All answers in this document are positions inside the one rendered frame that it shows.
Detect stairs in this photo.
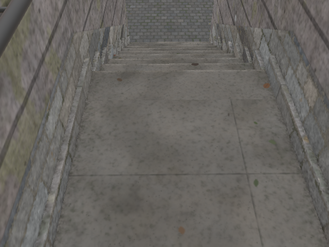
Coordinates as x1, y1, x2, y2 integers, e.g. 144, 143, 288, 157
100, 42, 254, 71

